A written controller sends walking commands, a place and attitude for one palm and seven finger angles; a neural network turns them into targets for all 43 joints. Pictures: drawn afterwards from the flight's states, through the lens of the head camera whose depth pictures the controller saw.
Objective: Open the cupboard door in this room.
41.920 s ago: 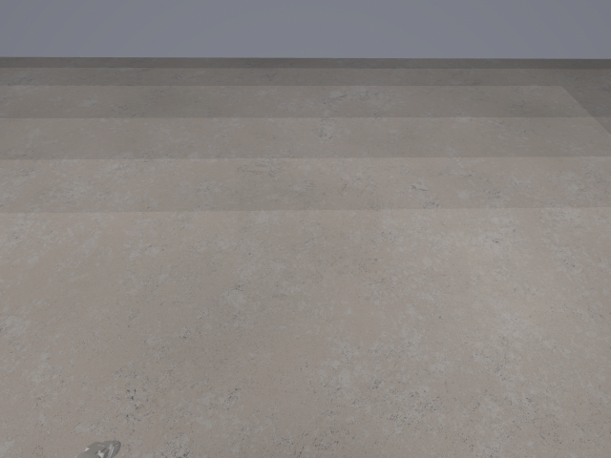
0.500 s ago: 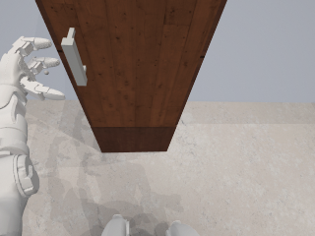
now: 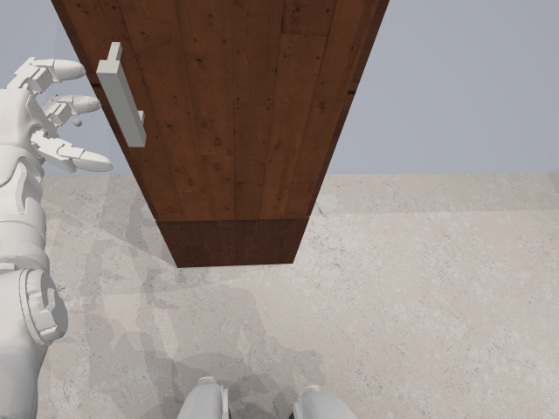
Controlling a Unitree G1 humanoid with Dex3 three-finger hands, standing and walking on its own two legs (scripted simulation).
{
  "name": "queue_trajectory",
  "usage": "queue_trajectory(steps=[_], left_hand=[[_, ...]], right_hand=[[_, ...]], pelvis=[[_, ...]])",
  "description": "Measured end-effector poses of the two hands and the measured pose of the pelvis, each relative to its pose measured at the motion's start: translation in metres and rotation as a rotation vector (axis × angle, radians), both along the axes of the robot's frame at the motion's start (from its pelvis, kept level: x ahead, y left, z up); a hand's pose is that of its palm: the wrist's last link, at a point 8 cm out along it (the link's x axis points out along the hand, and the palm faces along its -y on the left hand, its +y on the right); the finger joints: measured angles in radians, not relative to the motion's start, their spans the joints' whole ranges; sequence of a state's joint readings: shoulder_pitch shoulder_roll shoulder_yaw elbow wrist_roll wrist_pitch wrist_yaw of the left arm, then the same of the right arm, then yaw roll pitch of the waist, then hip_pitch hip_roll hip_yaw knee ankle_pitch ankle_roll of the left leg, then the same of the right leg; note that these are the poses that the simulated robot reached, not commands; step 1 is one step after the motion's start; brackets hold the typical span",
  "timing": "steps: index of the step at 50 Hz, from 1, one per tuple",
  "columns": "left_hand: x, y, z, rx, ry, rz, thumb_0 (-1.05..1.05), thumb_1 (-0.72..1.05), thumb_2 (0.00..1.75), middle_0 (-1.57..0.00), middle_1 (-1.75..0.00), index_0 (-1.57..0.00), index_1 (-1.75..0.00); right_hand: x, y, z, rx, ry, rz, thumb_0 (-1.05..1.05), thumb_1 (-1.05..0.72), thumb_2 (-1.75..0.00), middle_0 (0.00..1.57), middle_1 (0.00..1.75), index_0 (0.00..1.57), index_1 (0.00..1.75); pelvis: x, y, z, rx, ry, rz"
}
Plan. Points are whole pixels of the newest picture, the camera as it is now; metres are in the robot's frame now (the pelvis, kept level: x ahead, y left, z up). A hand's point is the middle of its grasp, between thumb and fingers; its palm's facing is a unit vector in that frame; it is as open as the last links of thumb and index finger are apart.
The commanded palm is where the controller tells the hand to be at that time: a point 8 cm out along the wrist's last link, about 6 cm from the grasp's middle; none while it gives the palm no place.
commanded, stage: slide the fingers in behind the handle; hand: left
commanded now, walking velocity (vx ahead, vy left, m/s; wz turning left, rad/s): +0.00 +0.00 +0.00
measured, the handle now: (127, 97) +0.54 +0.19 +0.10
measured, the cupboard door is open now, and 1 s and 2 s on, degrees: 0 0 0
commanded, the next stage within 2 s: close the thumb around the handle in 1.42 s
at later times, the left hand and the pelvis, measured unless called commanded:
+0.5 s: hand (105, 121) +0.49 +0.21 +0.10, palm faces +0.01 -1.00 +0.01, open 14.0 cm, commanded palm +0.47 +0.25 +0.10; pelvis +0.00 +0.00 +0.00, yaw +0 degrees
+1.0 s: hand (137, 125) +0.49 +0.17 +0.10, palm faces +0.02 -1.00 +0.00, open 14.0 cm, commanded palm +0.47 +0.21 +0.10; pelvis +0.00 -0.01 +0.00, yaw +1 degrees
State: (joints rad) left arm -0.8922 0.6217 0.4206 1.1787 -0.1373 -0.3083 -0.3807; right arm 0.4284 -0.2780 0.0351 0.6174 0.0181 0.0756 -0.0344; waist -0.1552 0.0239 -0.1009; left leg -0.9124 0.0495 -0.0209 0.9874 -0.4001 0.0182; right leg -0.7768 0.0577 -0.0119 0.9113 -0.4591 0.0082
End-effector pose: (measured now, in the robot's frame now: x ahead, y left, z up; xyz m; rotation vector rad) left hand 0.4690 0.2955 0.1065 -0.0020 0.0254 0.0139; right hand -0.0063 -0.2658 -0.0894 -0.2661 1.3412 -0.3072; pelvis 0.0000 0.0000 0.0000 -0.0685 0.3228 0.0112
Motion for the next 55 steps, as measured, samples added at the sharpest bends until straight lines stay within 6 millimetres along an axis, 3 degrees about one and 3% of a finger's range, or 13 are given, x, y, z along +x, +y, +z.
queue_trajectory(steps=[28,55], left_hand=[[0.003,-0.034,-0.004,-0.016,-0.011,0.008,-0.01,-0.50,0.30,-0.30,-1.20,-0.30,-1.21],[0.000,-0.078,-0.003,0.001,-0.018,0.009,-0.01,-0.50,0.30,-0.30,-1.20,-0.30,-1.20]], right_hand=[[0.023,0.004,-0.006,0.035,-0.070,0.029,0.01,-0.90,-0.90,0.21,0.30,0.20,0.30],[0.018,-0.003,-0.011,0.059,-0.092,0.028,0.01,-0.90,-0.90,0.21,0.30,0.20,0.30]], pelvis=[[0.001,-0.001,-0.001,0.006,-0.007,0.004],[-0.005,-0.010,-0.001,0.019,-0.025,0.006]])
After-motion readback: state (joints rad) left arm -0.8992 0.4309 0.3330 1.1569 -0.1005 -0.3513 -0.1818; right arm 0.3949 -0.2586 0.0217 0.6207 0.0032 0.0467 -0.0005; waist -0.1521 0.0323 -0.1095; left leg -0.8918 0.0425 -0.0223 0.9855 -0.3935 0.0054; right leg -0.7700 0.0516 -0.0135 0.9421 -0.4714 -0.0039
